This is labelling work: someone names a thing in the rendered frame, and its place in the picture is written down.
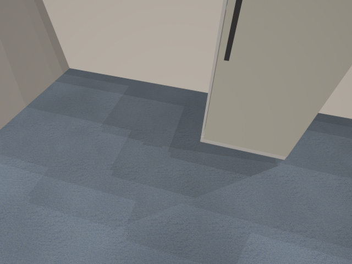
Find handle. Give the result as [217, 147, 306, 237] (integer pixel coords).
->
[224, 0, 243, 61]

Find fridge door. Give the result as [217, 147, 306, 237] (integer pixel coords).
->
[203, 0, 352, 157]

